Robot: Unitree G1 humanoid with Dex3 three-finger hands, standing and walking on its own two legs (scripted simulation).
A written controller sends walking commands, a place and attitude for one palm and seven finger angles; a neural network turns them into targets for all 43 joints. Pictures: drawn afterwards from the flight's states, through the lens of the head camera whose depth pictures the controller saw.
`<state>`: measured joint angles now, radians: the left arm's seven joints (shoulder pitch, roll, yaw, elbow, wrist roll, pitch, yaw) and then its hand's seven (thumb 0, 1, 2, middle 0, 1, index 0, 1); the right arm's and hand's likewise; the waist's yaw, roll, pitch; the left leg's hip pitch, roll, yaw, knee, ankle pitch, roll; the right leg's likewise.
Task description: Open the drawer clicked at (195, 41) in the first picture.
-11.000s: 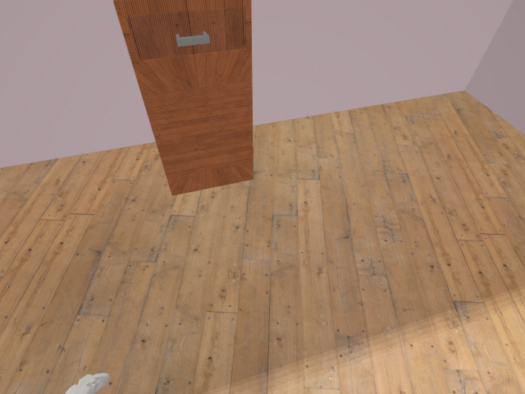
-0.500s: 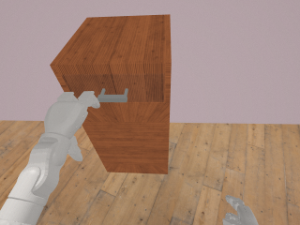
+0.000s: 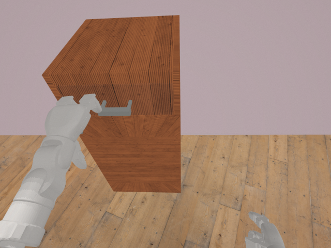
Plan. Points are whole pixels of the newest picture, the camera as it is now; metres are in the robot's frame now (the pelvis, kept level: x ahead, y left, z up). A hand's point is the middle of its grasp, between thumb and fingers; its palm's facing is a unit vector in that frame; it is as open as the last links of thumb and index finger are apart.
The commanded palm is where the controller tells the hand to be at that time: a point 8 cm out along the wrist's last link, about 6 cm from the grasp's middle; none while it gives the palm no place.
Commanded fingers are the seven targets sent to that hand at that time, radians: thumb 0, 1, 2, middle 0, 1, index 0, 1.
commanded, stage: move the hooked fingers above the handle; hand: left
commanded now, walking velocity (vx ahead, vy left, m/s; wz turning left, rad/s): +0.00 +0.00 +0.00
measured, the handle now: (115, 107) +0.53 +0.25 +0.01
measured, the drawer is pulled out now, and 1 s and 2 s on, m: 0.00 0.00 0.00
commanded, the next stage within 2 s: none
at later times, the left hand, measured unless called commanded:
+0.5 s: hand (90, 119) +0.40 +0.26 +0.09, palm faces +0.05 -0.05 -1.00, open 13.9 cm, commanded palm +0.37 +0.24 +0.15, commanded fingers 0.00 -0.50 0.30 -0.30 -1.20 -0.30 -1.20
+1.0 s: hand (103, 114) +0.44 +0.24 +0.07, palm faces -0.07 -0.02 -1.00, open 13.9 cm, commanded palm +0.43 +0.23 +0.13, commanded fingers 0.00 -0.50 0.30 -0.30 -1.20 -0.30 -1.20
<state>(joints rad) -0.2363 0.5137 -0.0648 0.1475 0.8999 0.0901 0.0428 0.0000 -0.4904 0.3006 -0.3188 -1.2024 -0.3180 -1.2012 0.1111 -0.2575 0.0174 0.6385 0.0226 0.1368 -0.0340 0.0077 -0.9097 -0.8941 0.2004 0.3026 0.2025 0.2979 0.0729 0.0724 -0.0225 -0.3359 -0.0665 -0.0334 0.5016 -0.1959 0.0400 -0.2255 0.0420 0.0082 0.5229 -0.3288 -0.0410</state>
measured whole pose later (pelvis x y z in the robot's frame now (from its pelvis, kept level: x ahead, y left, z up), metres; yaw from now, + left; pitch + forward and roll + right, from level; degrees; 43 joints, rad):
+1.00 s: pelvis +0.02 +0.01 -0.01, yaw -1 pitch +10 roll +0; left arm -0.60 0.48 -0.13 0.67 0.95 0.13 0.07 0.00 -0.49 0.30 -0.31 -1.20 -0.31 -1.20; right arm 0.26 -0.26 -0.04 0.67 0.04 0.21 -0.04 0.01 -0.91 -0.89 0.20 0.30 0.20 0.30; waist -0.01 0.07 -0.11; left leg -0.53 -0.06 -0.02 0.64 -0.28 0.05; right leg -0.40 0.05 0.01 0.63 -0.40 -0.03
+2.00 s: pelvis +0.03 +0.01 -0.01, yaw -2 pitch +12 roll +0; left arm -0.70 0.47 -0.10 0.84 0.99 0.05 0.09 0.00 -0.49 0.30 -0.31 -1.20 -0.33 -1.23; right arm 0.31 -0.25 -0.03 0.65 0.03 0.21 -0.03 0.00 -0.91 -0.89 0.20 0.30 0.20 0.30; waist -0.04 0.06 -0.15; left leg -0.56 -0.05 0.00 0.65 -0.29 0.05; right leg -0.44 0.06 0.04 0.63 -0.40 -0.03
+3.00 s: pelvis +0.03 +0.00 -0.01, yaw -1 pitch +10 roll +0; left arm -0.58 0.50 -0.12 0.65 0.97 -0.08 0.03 0.00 -0.49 0.30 -0.33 -1.21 -0.32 -1.21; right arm 0.29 -0.27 -0.06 0.65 0.04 0.20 -0.07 0.01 -0.91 -0.89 0.20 0.30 0.20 0.30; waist -0.02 0.05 -0.11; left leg -0.52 -0.05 -0.02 0.63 -0.29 0.04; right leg -0.39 0.06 0.01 0.61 -0.39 -0.05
